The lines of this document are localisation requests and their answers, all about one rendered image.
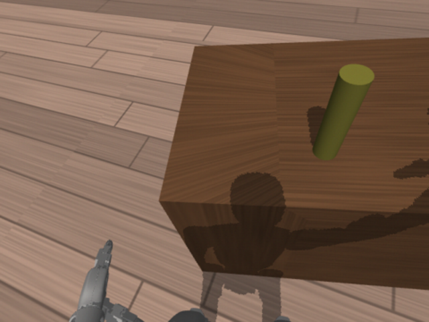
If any left robot arm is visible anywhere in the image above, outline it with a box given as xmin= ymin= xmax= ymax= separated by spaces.
xmin=69 ymin=307 xmax=105 ymax=322

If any can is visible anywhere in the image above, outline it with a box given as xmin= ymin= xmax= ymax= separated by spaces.
xmin=312 ymin=64 xmax=375 ymax=160

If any left robot hand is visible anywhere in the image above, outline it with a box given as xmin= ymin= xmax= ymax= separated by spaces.
xmin=77 ymin=240 xmax=144 ymax=322

